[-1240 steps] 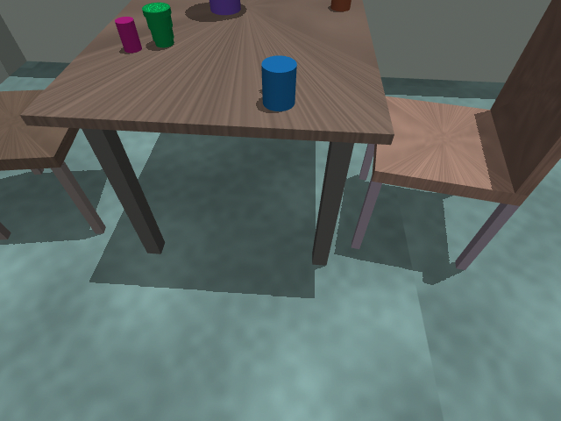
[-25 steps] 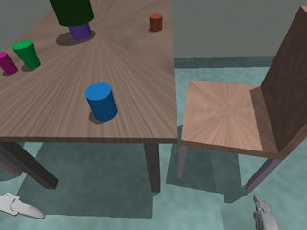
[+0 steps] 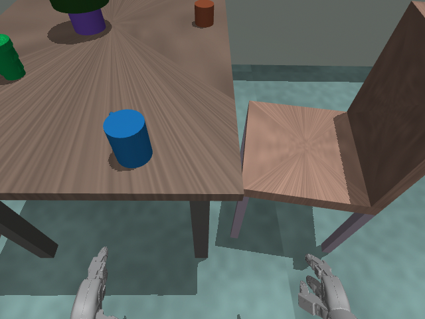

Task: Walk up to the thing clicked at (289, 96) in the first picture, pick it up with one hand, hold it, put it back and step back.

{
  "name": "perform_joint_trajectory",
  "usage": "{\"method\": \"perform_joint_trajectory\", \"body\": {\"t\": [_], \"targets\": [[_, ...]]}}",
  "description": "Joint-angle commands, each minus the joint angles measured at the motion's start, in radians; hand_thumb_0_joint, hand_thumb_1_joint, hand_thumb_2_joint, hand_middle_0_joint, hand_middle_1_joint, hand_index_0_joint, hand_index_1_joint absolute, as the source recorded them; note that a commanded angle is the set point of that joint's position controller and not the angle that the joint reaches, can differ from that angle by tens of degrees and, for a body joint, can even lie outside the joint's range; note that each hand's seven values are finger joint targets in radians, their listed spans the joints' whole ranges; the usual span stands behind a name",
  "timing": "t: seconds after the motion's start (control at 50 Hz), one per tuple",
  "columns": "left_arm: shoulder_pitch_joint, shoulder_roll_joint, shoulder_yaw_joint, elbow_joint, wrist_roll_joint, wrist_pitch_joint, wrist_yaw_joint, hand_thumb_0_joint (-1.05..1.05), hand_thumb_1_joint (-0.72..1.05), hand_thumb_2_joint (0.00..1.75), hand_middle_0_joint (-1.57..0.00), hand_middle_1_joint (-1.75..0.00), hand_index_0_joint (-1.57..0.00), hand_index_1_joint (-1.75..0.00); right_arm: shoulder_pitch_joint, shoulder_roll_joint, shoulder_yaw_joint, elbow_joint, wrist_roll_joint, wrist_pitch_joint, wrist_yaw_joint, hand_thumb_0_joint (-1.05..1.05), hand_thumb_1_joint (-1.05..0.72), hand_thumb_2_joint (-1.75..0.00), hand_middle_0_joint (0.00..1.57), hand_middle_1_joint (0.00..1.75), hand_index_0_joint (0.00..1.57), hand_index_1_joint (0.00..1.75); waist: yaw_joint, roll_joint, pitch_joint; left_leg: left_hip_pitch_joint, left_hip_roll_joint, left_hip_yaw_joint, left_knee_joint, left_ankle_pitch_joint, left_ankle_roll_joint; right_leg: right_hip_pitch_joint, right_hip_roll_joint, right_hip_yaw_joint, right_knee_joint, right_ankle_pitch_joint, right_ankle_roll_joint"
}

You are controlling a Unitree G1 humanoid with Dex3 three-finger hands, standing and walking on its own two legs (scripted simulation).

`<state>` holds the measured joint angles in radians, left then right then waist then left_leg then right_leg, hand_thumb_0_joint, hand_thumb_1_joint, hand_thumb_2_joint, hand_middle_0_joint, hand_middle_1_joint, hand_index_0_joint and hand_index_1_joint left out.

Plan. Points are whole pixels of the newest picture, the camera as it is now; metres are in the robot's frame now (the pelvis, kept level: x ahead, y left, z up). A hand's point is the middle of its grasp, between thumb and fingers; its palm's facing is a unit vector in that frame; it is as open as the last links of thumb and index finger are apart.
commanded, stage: home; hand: left
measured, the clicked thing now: (126, 135) +0.48 +0.21 +0.04
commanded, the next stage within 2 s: none
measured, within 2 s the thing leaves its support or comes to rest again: neither
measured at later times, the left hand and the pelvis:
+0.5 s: hand (131, 296) +0.18 +0.17 -0.10, palm faces +0.08 -0.97 -0.22, open 17.7 cm; pelvis +0.00 -0.01 +0.00, yaw -1 degrees
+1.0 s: hand out of the picture +0.04 +0.26 -0.14, palm faces -0.06 -0.92 -0.38, open 17.7 cm; pelvis -0.02 -0.01 +0.01, yaw -1 degrees
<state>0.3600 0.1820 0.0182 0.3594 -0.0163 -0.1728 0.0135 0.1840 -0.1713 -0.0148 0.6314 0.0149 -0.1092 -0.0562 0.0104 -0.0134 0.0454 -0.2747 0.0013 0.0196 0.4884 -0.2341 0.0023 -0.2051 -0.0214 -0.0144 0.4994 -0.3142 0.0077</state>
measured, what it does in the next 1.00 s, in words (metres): stands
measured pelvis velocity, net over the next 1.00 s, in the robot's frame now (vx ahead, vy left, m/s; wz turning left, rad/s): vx -0.02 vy -0.01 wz -0.01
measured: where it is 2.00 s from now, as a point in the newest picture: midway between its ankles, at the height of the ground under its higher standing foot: outside the picture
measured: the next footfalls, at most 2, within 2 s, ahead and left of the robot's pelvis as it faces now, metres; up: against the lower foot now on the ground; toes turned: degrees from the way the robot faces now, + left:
none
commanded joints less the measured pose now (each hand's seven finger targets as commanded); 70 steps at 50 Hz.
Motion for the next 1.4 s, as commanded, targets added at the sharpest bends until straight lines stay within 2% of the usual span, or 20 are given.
{"method": "perform_joint_trajectory", "body": {"t": [0.0, 0.08, 0.14, 0.2, 0.26, 0.32, 0.38, 0.42, 0.46, 0.48, 0.52, 0.58, 0.64, 0.74, 0.82, 0.96, 1.04, 1.1, 1.24, 1.38], "targets": [[-0.069, 0.189, 0.135, -0.092, 0.017, -0.040, 0.055, 0.00, -0.60, 0.03, -0.04, -0.05, -0.04, -0.04, 0.001, -0.173, -0.038, -0.069, -0.010, -0.023, -0.008, 0.00, -0.89, -0.90, 0.20, 0.30, 0.20, 0.30, 0.013, 0.069, -0.217, 0.168, 0.001, 0.015, -0.002, 0.334, 0.005, 0.007, 0.025, -0.025, -0.044, 0.347, -0.015], [-0.167, 0.136, 0.079, -0.033, 0.011, -0.014, 0.071, 0.00, -0.60, 0.03, -0.04, -0.05, -0.04, -0.04, -0.020, -0.149, -0.019, -0.077, -0.007, -0.009, -0.014, 0.00, -0.90, -0.90, 0.20, 0.30, 0.20, 0.30, -0.006, 0.114, -0.180, 0.139, 0.006, 0.019, -0.015, 0.261, -0.003, -0.018, 0.028, -0.025, -0.045, 0.286, -0.027], [-0.187, 0.096, 0.027, -0.041, 0.007, 0.000, 0.074, 0.00, -0.59, 0.03, -0.04, -0.05, -0.05, -0.05, -0.021, -0.158, -0.020, -0.081, -0.008, -0.002, -0.015, 0.00, -0.90, -0.90, 0.20, 0.30, 0.20, 0.30, -0.016, 0.103, -0.188, 0.155, 0.008, 0.022, -0.008, 0.302, -0.003, -0.014, 0.027, -0.024, -0.047, 0.331, -0.023], [-0.144, 0.080, 0.015, -0.009, 0.005, 0.026, 0.080, 0.00, -0.61, 0.02, -0.04, -0.04, -0.04, -0.04, -0.013, -0.164, -0.026, -0.084, -0.005, 0.001, -0.014, 0.00, -0.90, -0.90, 0.20, 0.30, 0.20, 0.30, -0.009, 0.045, -0.197, 0.163, 0.010, 0.019, 0.000, 0.344, 0.003, 0.001, 0.030, -0.031, -0.046, 0.376, -0.015], [-0.151, 0.052, -0.006, 0.041, 0.004, 0.044, 0.076, 0.00, -0.59, 0.03, -0.04, -0.05, -0.04, -0.05, -0.026, -0.166, -0.024, -0.089, -0.002, 0.007, -0.007, 0.00, -0.90, -0.90, 0.20, 0.30, 0.20, 0.30, -0.009, -0.024, -0.140, 0.132, 0.015, 0.016, -0.014, 0.305, 0.003, -0.016, 0.035, -0.038, -0.052, 0.341, -0.013], [-0.135, 0.096, 0.038, 0.073, 0.005, 0.054, 0.079, 0.00, -0.61, 0.02, -0.04, -0.04, -0.04, -0.04, -0.028, -0.175, -0.032, -0.096, 0.000, 0.022, -0.005, 0.00, -0.90, -0.90, 0.20, 0.30, 0.20, 0.30, 0.010, -0.047, -0.124, 0.096, 0.009, 0.022, -0.028, 0.233, 0.006, -0.014, 0.032, -0.035, -0.070, 0.280, -0.011], [-0.143, 0.124, 0.059, 0.034, 0.007, 0.054, 0.081, 0.00, -0.58, 0.04, -0.05, -0.05, -0.05, -0.05, -0.025, -0.173, -0.032, -0.105, 0.002, 0.036, -0.005, 0.00, -0.90, -0.90, 0.20, 0.30, 0.20, 0.30, 0.020, -0.028, -0.168, 0.118, 0.000, 0.036, -0.021, 0.268, 0.009, 0.011, 0.023, -0.021, -0.064, 0.339, -0.005], [-0.165, 0.125, 0.056, 0.024, 0.008, 0.059, 0.083, 0.00, -0.60, 0.03, -0.04, -0.05, -0.04, -0.04, -0.025, -0.174, -0.033, -0.108, 0.001, 0.040, -0.010, 0.00, -0.90, -0.90, 0.20, 0.30, 0.20, 0.30, 0.010, -0.025, -0.189, 0.135, -0.001, 0.039, -0.013, 0.297, 0.011, 0.021, 0.021, -0.016, -0.055, 0.383, 0.000], [-0.208, 0.127, 0.056, 0.002, 0.006, 0.063, 0.087, 0.00, -0.60, 0.03, -0.04, -0.04, -0.04, -0.04, -0.030, -0.168, -0.025, -0.106, 0.001, 0.045, -0.013, 0.00, -0.90, -0.90, 0.20, 0.30, 0.20, 0.30, 0.001, 0.012, -0.165, 0.131, -0.004, 0.042, -0.026, 0.243, 0.009, 0.005, 0.019, -0.012, -0.068, 0.326, -0.004], [-0.126, 0.329, 0.076, 0.220, 0.079, 0.082, 0.063, 0.00, -0.61, 0.01, -0.04, -0.04, -0.04, -0.04, 0.012, -0.306, -0.072, 0.019, -0.077, 0.057, 0.016, 0.00, -0.90, -0.90, 0.20, 0.30, 0.20, 0.30, -0.017, 0.070, -0.186, 0.154, 0.093, -0.041, 0.031, 0.382, 0.025, 0.002, -0.085, 0.074, -0.023, 0.425, -0.037], [-0.114, 0.327, 0.075, 0.246, 0.078, 0.096, 0.046, 0.00, -0.61, 0.02, -0.04, -0.04, -0.04, -0.04, -0.023, -0.300, -0.070, 0.027, -0.072, 0.072, 0.036, 0.00, -0.90, -0.90, 0.20, 0.30, 0.20, 0.30, -0.003, 0.066, -0.195, 0.153, 0.093, -0.050, 0.023, 0.332, 0.045, 0.022, -0.096, 0.083, -0.041, 0.416, -0.048], [-0.160, 0.300, 0.043, 0.297, 0.056, 0.090, 0.025, 0.00, -0.61, 0.01, -0.04, -0.04, -0.04, -0.04, -0.016, -0.286, -0.053, 0.059, -0.047, 0.070, 0.056, 0.00, -0.90, -0.90, 0.20, 0.30, 0.20, 0.30, -0.015, 0.003, -0.155, 0.126, 0.096, -0.064, -0.017, 0.257, 0.039, 0.014, -0.091, 0.084, -0.079, 0.362, -0.036], [-0.194, 0.315, 0.027, 0.370, 0.056, 0.097, 0.017, 0.00, -0.61, 0.01, -0.04, -0.04, -0.04, -0.04, -0.035, -0.300, -0.049, 0.123, -0.044, 0.075, 0.061, 0.00, -0.90, -0.90, 0.20, 0.30, 0.20, 0.30, -0.024, -0.006, -0.088, 0.131, 0.105, -0.077, -0.053, 0.185, 0.033, -0.040, -0.081, 0.085, -0.119, 0.228, -0.040], [-0.206, 0.351, 0.016, 0.479, 0.048, 0.108, 0.010, 0.00, -0.61, 0.01, -0.04, -0.04, -0.04, -0.04, -0.058, -0.331, -0.044, 0.208, -0.041, 0.080, 0.064, 0.00, -0.90, -0.90, 0.20, 0.30, 0.20, 0.30, -0.021, 0.014, -0.049, 0.144, 0.112, -0.093, -0.091, 0.182, 0.029, -0.024, -0.089, 0.101, -0.162, 0.194, -0.043], [-0.225, 0.382, 0.012, 0.545, 0.046, 0.118, 0.006, 0.00, -0.61, 0.02, -0.04, -0.04, -0.04, -0.04, -0.065, -0.352, -0.038, 0.272, -0.043, 0.087, 0.066, 0.00, -0.90, -0.90, 0.20, 0.30, 0.20, 0.30, -0.021, 0.029, -0.026, 0.123, 0.106, -0.104, -0.146, 0.050, 0.024, -0.026, -0.086, 0.113, -0.210, 0.051, -0.044], [-0.214, 0.403, 0.003, 0.637, 0.035, 0.125, 0.003, 0.00, -0.61, 0.02, -0.04, -0.04, -0.04, -0.04, -0.074, -0.381, -0.024, 0.355, -0.037, 0.080, 0.062, 0.00, -0.90, -0.90, 0.20, 0.30, 0.20, 0.30, -0.005, 0.023, -0.068, 0.147, 0.120, -0.118, -0.178, 0.121, 0.023, 0.055, -0.096, 0.112, -0.209, 0.147, -0.039], [-0.220, 0.415, 0.003, 0.672, 0.034, 0.131, 0.004, 0.00, -0.61, 0.02, -0.04, -0.04, -0.04, -0.04, -0.070, -0.384, -0.019, 0.387, -0.037, 0.081, 0.057, 0.00, -0.90, -0.90, 0.20, 0.30, 0.20, 0.30, -0.007, 0.014, -0.047, 0.148, 0.117, -0.118, -0.195, 0.102, 0.019, 0.046, -0.097, 0.114, -0.222, 0.129, -0.036], [-0.213, 0.410, 0.002, 0.693, 0.033, 0.135, 0.003, 0.00, -0.60, 0.03, -0.04, -0.05, -0.04, -0.04, -0.067, -0.395, -0.019, 0.406, -0.036, 0.083, 0.057, 0.00, -0.90, -0.90, 0.20, 0.30, 0.20, 0.30, -0.006, 0.025, 0.006, 0.118, 0.112, -0.128, -0.218, 0.009, 0.015, 0.003, -0.088, 0.113, -0.246, 0.046, -0.035], [-0.221, 0.407, 0.005, 0.712, 0.032, 0.132, 0.003, 0.00, -0.60, 0.03, -0.04, -0.05, -0.04, -0.04, -0.058, -0.381, -0.016, 0.424, -0.032, 0.082, 0.056, 0.00, -0.90, -0.90, 0.20, 0.30, 0.20, 0.30, -0.013, 0.008, -0.010, 0.139, 0.112, -0.120, -0.212, 0.051, 0.016, 0.016, -0.097, 0.123, -0.259, 0.077, -0.033], [-0.232, 0.389, 0.003, 0.718, 0.030, 0.134, 0.003, 0.00, -0.59, 0.03, -0.04, -0.05, -0.04, -0.05, -0.067, -0.387, -0.010, 0.433, -0.029, 0.077, 0.051, 0.00, -0.90, -0.90, 0.20, 0.30, 0.20, 0.30, -0.008, 0.032, -0.046, 0.150, 0.124, -0.117, -0.211, 0.139, 0.018, 0.076, -0.104, 0.114, -0.243, 0.189, -0.029]]}}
